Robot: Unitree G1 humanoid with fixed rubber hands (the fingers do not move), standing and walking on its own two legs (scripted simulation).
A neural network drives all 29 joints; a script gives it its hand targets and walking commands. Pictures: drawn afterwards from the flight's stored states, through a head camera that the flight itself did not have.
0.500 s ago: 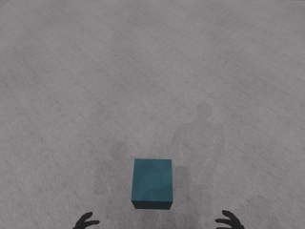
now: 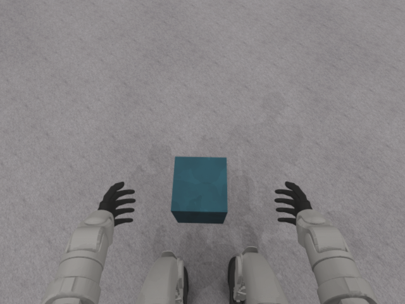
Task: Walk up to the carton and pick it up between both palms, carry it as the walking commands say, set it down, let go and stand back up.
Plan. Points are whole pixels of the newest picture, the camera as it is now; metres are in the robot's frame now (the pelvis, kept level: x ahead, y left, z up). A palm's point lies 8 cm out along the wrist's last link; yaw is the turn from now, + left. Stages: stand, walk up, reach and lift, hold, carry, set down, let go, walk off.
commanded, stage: reach and lift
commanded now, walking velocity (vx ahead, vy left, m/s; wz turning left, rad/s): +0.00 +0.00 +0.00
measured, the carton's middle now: (200, 192) +0.49 +0.03 -0.57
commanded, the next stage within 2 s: none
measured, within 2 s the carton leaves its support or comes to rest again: neither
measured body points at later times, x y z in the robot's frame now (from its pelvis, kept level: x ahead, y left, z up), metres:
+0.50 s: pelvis +0.01 +0.00 -0.03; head +0.27 -0.01 +0.34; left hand +0.47 +0.22 -0.13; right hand +0.48 -0.18 -0.13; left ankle +0.07 +0.12 -0.66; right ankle +0.10 -0.11 -0.66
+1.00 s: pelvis +0.02 +0.01 -0.06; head +0.32 +0.01 +0.27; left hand +0.52 +0.21 -0.18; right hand +0.52 -0.17 -0.19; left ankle +0.07 +0.12 -0.66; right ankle +0.10 -0.11 -0.66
